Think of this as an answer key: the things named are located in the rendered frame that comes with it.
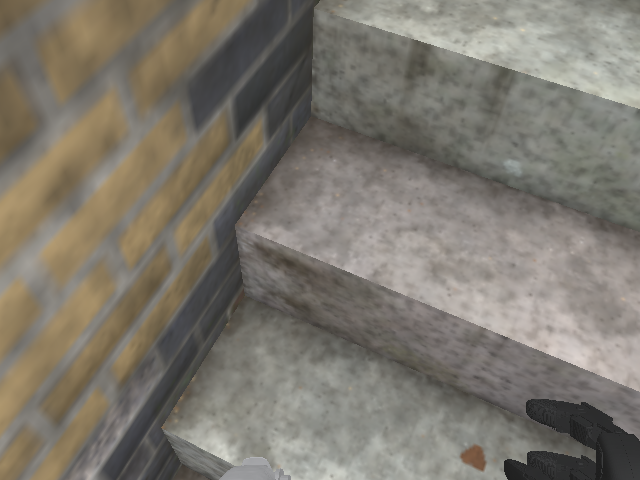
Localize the right robot hand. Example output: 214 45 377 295
504 399 640 480

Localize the left robot shin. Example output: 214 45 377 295
241 457 272 469

